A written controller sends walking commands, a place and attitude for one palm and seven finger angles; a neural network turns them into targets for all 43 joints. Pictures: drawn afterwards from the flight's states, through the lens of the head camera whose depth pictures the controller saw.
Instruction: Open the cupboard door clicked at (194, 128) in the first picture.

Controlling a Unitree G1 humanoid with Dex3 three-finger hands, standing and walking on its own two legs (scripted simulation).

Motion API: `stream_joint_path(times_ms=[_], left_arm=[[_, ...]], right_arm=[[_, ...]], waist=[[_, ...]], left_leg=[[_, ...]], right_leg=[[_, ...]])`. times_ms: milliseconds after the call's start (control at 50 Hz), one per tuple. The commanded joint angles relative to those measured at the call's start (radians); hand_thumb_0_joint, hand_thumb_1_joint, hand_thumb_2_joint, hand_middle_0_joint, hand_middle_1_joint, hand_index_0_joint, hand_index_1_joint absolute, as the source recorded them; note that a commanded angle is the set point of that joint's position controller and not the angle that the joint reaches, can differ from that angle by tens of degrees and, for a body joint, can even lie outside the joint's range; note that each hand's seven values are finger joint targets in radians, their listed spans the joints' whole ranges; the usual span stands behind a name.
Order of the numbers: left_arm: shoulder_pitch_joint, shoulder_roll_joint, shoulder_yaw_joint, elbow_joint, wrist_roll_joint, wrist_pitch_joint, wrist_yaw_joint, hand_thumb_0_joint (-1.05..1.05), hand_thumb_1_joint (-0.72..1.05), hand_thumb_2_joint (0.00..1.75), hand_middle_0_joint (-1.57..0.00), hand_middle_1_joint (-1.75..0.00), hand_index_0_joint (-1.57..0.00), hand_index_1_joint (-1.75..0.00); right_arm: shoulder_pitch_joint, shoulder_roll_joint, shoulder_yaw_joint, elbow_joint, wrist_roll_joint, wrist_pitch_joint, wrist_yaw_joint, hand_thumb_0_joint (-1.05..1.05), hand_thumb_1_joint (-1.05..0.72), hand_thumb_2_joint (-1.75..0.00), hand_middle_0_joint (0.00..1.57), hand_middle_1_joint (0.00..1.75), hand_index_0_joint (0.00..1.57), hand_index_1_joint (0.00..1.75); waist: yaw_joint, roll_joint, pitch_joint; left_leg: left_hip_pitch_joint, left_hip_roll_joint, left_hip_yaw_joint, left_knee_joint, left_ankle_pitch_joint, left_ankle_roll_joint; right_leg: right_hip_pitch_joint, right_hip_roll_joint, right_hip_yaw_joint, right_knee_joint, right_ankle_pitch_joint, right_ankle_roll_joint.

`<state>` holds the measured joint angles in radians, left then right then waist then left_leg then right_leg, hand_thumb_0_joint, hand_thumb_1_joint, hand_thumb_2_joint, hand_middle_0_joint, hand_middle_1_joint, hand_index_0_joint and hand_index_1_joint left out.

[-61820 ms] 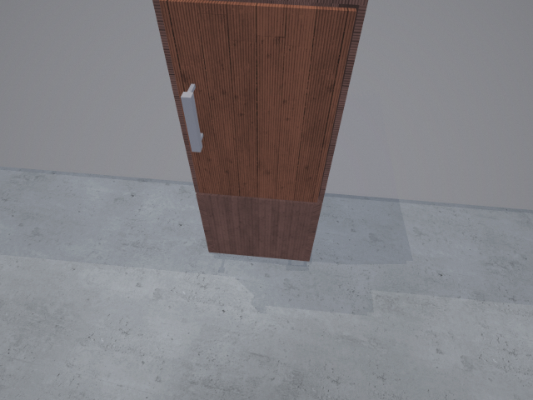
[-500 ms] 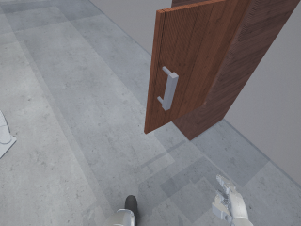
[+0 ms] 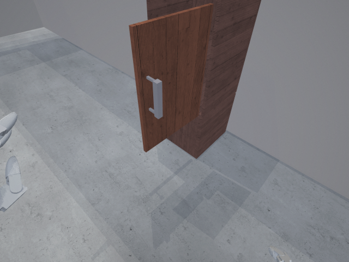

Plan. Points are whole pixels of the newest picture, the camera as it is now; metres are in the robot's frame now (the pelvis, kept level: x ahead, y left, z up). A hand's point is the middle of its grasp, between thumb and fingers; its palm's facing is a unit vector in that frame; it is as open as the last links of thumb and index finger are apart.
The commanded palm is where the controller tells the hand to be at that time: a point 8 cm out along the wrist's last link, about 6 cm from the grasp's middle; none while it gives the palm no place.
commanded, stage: stop stepping back and stand still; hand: left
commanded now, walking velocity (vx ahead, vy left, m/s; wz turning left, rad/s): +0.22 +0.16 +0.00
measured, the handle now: (154, 97) +0.71 +0.09 -0.01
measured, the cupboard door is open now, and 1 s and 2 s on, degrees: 87 87 87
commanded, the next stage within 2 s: let the arm hang, fingers relaxed in 0.60 s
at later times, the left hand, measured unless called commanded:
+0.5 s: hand out of the picture +0.14 +0.25 +0.20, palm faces +0.46 -0.75 -0.48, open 7.4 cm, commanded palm +0.08 +0.29 +0.19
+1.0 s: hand out of the picture +0.04 +0.14 -0.16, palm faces +0.08 -0.99 -0.15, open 7.0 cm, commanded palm none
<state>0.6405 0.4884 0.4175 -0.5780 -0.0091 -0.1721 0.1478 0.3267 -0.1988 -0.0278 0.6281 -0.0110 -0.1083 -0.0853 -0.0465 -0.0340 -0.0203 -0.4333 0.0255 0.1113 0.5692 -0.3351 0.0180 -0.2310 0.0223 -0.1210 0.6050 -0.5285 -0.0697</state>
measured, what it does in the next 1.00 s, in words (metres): steps on the spot: left foot, then left foot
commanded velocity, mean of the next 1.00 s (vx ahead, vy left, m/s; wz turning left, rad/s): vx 0.09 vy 0.04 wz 0.00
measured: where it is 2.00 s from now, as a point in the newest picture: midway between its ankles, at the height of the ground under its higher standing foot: outside the picture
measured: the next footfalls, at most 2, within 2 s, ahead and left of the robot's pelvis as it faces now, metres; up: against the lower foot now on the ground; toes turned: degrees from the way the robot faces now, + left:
left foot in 0.48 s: -0.04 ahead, +0.12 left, +0.00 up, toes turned +5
left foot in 0.96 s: +0.00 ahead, +0.11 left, +0.00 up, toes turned +3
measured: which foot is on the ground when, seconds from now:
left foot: up 0.00-0.46, down 0.48-0.72, up 0.74-0.94, down 0.96-1.00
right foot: down 0.00-1.00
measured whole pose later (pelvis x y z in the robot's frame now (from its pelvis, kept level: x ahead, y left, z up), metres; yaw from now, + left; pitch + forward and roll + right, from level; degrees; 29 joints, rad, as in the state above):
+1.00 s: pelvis -0.04 -0.02 +0.00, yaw +3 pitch +0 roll +0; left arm 0.26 0.13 0.02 0.77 0.00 0.03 0.03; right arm 0.23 -0.20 -0.01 0.87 -0.02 0.02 0.00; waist -0.02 -0.01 0.10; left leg -0.26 0.03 0.00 0.57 -0.28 -0.01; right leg -0.28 0.00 -0.12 0.58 -0.30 -0.05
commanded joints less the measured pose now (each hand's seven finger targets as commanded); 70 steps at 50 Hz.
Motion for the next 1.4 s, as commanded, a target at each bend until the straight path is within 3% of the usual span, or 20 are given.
stream_joint_path(times_ms=[0, 60, 100, 160, 240, 380, 420, 460, 500, 620, 660, 680, 700, 760, 860, 900, 940, 1020, 1160, 1380], left_arm=[[-0.216, 0.233, 0.24, -0.131, -0.009, -0.072, 0.018, 0.0, 0.9, 0.9, -0.2, -0.3, -0.2, -0.3], [-0.266, 0.126, 0.138, 0.075, -0.01, -0.078, -0.009, 0.0, 0.9, 0.9, -0.2, -0.3, -0.2, -0.3], [-0.223, 0.084, 0.091, 0.179, -0.011, -0.087, -0.009, 0.0, 0.9, 0.9, -0.2, -0.3, -0.2, -0.3], [-0.282, 0.07, 0.034, 0.125, -0.002, -0.104, 0.004, 0.0, 0.9, 0.9, -0.2, -0.3, -0.2, -0.3], [-0.272, 0.109, 0.07, 0.034, 0.015, -0.104, 0.03, 0.0, 0.9, 0.9, -0.2, -0.3, -0.2, -0.3], [-0.161, 0.137, 0.151, -0.121, 0.006, -0.113, 0.072, 0.0, 0.9, 0.9, -0.2, -0.3, -0.2, -0.3], [-0.161, 0.105, 0.134, -0.102, -0.006, -0.122, 0.069, 0.0, 0.9, 0.9, -0.2, -0.3, -0.2, -0.3], [-0.159, 0.077, 0.12, -0.043, 0.0, -0.118, 0.061, 0.0, 0.9, 0.9, -0.2, -0.3, -0.2, -0.3], [-0.17, 0.127, 0.162, -0.004, -0.007, -0.109, 0.044, 0.0, 0.9, 0.9, -0.2, -0.3, -0.2, -0.3], [-0.221, 0.079, 0.075, -0.005, 0.002, -0.078, 0.021, 0.0, 0.9, 0.9, -0.2, -0.3, -0.2, -0.3], [-0.278, 0.099, 0.076, -0.041, 0.007, -0.08, 0.023, 0.0, 0.9, 0.9, -0.2, -0.3, -0.2, -0.3], [-0.163, -0.107, -0.276, 0.705, 0.076, 0.086, -0.119, 0.0, 0.9, 0.9, -0.2, -0.3, -0.2, -0.3], [-0.151, -0.103, -0.272, 0.742, 0.06, 0.144, -0.146, 0.0, 0.9, 0.9, -0.2, -0.3, -0.2, -0.3], [-0.244, -0.128, -0.291, 0.832, 0.06, 0.145, -0.134, 0.0, 0.9, 0.9, -0.2, -0.3, -0.2, -0.3], [-0.363, -0.093, -0.332, 1.089, 0.044, 0.158, -0.122, 0.0, 0.9, 0.9, -0.2, -0.3, -0.2, -0.3], [-0.394, -0.113, -0.347, 1.194, 0.027, 0.158, -0.122, 0.0, 0.9, 0.9, -0.2, -0.3, -0.2, -0.3], [-0.369, -0.172, -0.371, 1.288, 0.015, 0.158, -0.127, 0.0, 0.9, 0.9, -0.2, -0.3, -0.2, -0.3], [-0.396, -0.188, -0.363, 1.421, 0.023, 0.162, -0.123, 0.0, 0.9, 0.9, -0.2, -0.3, -0.2, -0.3], [-0.419, -0.186, -0.38, 1.567, 0.017, 0.156, -0.124, 0.0, 0.9, 0.9, -0.2, -0.3, -0.2, -0.3], [-0.402, -0.192, -0.391, 1.674, 0.016, 0.155, -0.118, 0.0, 0.9, 0.9, -0.2, -0.3, -0.2, -0.3]], right_arm=[[-0.197, -0.165, -0.048, -0.082, -0.021, -0.051, -0.004, 0.0, -0.9, -0.9, 0.2, 0.3, 0.2, 0.3], [-0.181, -0.134, -0.045, -0.096, 0.01, -0.037, 0.0, 0.0, -0.9, -0.9, 0.2, 0.3, 0.2, 0.3], [-0.196, -0.142, -0.043, -0.075, 0.012, -0.04, -0.011, 0.0, -0.9, -0.9, 0.2, 0.3, 0.2, 0.3], [-0.214, -0.147, -0.037, -0.08, 0.015, -0.056, -0.018, 0.0, -0.9, -0.9, 0.2, 0.3, 0.2, 0.3], [-0.195, -0.135, -0.03, -0.101, -0.003, -0.071, -0.018, 0.0, -0.9, -0.9, 0.2, 0.3, 0.2, 0.3], [-0.152, -0.101, -0.025, -0.14, -0.01, -0.07, -0.013, 0.0, -0.9, -0.9, 0.2, 0.3, 0.2, 0.3], [-0.126, -0.122, -0.03, -0.154, -0.007, -0.069, -0.01, 0.0, -0.9, -0.9, 0.2, 0.3, 0.2, 0.3], [-0.148, -0.129, -0.036, -0.152, 0.005, -0.071, 0.0, 0.0, -0.9, -0.9, 0.2, 0.3, 0.2, 0.3], [-0.164, -0.124, -0.042, -0.125, 0.01, -0.065, 0.008, 0.0, -0.9, -0.9, 0.2, 0.3, 0.2, 0.3], [-0.177, -0.143, -0.024, -0.11, 0.014, -0.064, 0.003, 0.0, -0.9, -0.9, 0.2, 0.3, 0.2, 0.3], [-0.192, -0.136, -0.019, -0.112, 0.015, -0.069, 0.004, 0.0, -0.9, -0.9, 0.2, 0.3, 0.2, 0.3], [-0.193, -0.21, -0.051, 0.044, -0.001, -0.048, 0.089, 0.0, -0.9, -0.9, 0.2, 0.3, 0.2, 0.3], [-0.11, -0.104, -0.027, 0.009, 0.012, 0.024, 0.091, 0.0, -0.9, -0.9, 0.2, 0.3, 0.2, 0.3], [-0.097, -0.111, -0.025, 0.02, -0.013, 0.088, 0.092, 0.0, -0.9, -0.9, 0.2, 0.3, 0.2, 0.3], [-0.066, -0.076, -0.011, 0.103, -0.007, 0.134, 0.099, 0.0, -0.9, -0.9, 0.2, 0.3, 0.2, 0.3], [-0.037, -0.071, -0.004, 0.165, -0.01, 0.124, 0.095, 0.0, -0.9, -0.9, 0.2, 0.3, 0.2, 0.3], [-0.069, -0.123, 0.002, 0.2, -0.018, 0.101, 0.082, 0.0, -0.9, -0.9, 0.2, 0.3, 0.2, 0.3], [-0.106, -0.073, 0.012, 0.267, -0.022, 0.111, 0.064, 0.0, -0.9, -0.9, 0.2, 0.3, 0.2, 0.3], [-0.037, -0.094, 0.009, 0.367, -0.01, 0.103, 0.053, 0.0, -0.9, -0.9, 0.2, 0.3, 0.2, 0.3], [-0.024, -0.086, 0.019, 0.47, -0.011, 0.098, 0.054, 0.0, -0.9, -0.9, 0.2, 0.3, 0.2, 0.3]], waist=[[0.028, -0.067, 0.087], [0.013, -0.066, 0.045], [0.031, 0.014, 0.063], [0.041, -0.072, 0.045], [0.047, -0.203, -0.023], [0.042, 0.001, -0.103], [0.023, 0.127, -0.088], [0.029, 0.337, 0.007], [0.03, 0.22, 0.024], [0.043, 0.143, 0.104], [0.033, 0.046, 0.076], [0.051, -0.104, 0.009], [0.032, -0.156, -0.063], [0.043, -0.255, -0.016], [0.024, -0.194, -0.072], [0.004, -0.078, -0.07], [0.035, 0.174, -0.075], [0.045, 0.27, 0.005], [0.043, 0.058, 0.004], [0.042, 0.005, 0.061]], left_leg=[[-0.321, -0.009, -0.165, 0.734, -0.002, -0.038], [-0.25, 0.021, -0.109, 0.753, 0.138, -0.047], [-0.262, 0.022, -0.101, 0.665, 0.146, -0.036], [-0.236, 0.005, -0.071, 0.484, 0.078, -0.017], [-0.078, -0.024, 0.0, 0.224, -0.007, 0.004], [0.201, -0.053, 0.043, -0.174, -0.041, 0.031], [0.322, 0.038, -0.092, -0.31, -0.129, 0.085], [0.334, 0.312, -0.423, -0.373, -0.212, 0.183], [0.224, 0.309, -0.381, -0.342, -0.049, 0.2], [-0.014, 0.188, -0.153, -0.213, 0.041, 0.101], [-0.016, 0.116, -0.113, -0.077, 0.033, 0.051], [-0.088, 0.022, -0.049, 0.207, 0.131, -0.007], [-0.027, 0.008, -0.067, 0.223, -0.216, -0.03], [-0.06, -0.007, -0.083, 0.358, -0.255, -0.024], [0.105, -0.033, -0.049, 0.108, -0.059, -0.031], [0.241, -0.022, -0.076, -0.084, 0.112, -0.023], [0.275, 0.108, -0.227, -0.148, 0.36, 0.028], [0.171, 0.071, -0.177, -0.175, 0.215, 0.002], [0.234, 0.091, -0.17, -0.223, 0.316, 0.0], [0.274, 0.085, -0.155, -0.268, 0.289, 0.007]], right_leg=[[-0.188, -0.428, 0.643, -0.498, -0.2, -0.133], [-0.264, -0.286, 0.477, -0.474, -0.411, -0.023], [-0.18, -0.261, 0.418, -0.461, -0.28, 0.041], [-0.013, -0.255, 0.368, -0.454, -0.105, 0.083], [0.033, -0.253, 0.363, -0.508, -0.232, 0.066], [0.09, -0.24, 0.354, -0.382, -0.077, -0.008], [-0.022, -0.141, 0.288, -0.2, -0.046, 0.031], [-0.285, -0.021, 0.09, 0.209, 0.048, 0.087], [-0.295, -0.029, 0.111, 0.408, 0.08, 0.082], [0.07, -0.024, 0.015, -0.019, 0.217, 0.098], [0.14, -0.073, 0.125, -0.157, 0.301, 0.064], [0.089, -0.298, 0.328, -0.085, 0.767, -0.021], [0.061, -0.387, 0.395, -0.139, 0.887, -0.082], [0.037, -0.346, 0.346, -0.183, 0.721, -0.118], [0.112, -0.228, 0.2, -0.197, 0.666, -0.066], [0.053, -0.204, 0.19, -0.177, 0.523, -0.014], [0.02, -0.127, 0.146, -0.143, 0.416, 0.056], [0.098, -0.139, 0.158, -0.227, 0.414, 0.031], [0.151, -0.136, 0.118, -0.243, 0.505, 0.034], [0.112, -0.141, 0.134, -0.268, 0.456, 0.043]])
